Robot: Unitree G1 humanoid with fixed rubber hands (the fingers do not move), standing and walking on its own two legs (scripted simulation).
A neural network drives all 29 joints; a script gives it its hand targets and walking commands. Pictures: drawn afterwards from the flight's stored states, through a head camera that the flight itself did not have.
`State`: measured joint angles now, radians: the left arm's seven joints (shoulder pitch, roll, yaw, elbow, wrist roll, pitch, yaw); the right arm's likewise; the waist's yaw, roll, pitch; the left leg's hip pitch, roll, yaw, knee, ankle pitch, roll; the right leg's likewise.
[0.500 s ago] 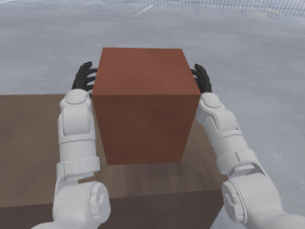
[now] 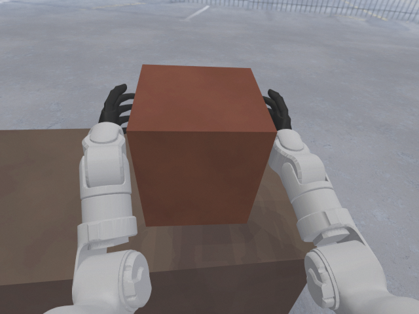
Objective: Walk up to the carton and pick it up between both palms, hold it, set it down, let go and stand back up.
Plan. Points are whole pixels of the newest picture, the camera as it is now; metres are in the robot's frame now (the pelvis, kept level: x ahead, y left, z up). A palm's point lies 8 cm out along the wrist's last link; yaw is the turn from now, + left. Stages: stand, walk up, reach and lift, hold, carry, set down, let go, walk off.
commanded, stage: hold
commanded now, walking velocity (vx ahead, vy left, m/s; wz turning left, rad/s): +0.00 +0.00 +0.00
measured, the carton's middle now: (197, 148) +0.39 +0.00 +0.18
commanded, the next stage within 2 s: none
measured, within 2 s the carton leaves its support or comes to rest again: neither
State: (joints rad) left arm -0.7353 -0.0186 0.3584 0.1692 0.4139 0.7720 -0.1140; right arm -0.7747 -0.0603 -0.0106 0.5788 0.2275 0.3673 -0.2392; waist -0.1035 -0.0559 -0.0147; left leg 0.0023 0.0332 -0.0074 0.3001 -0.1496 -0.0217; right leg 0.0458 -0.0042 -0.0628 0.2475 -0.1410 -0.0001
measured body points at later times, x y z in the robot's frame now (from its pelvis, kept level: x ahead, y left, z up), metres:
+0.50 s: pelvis +0.00 +0.00 +0.00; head -0.07 +0.03 +0.44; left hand +0.38 +0.16 +0.24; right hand +0.38 -0.15 +0.23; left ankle +0.02 +0.13 -0.75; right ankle +0.01 -0.12 -0.75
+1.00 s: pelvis +0.00 +0.00 +0.00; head -0.07 +0.03 +0.44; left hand +0.38 +0.16 +0.24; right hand +0.37 -0.14 +0.23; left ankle +0.02 +0.13 -0.75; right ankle +0.01 -0.12 -0.75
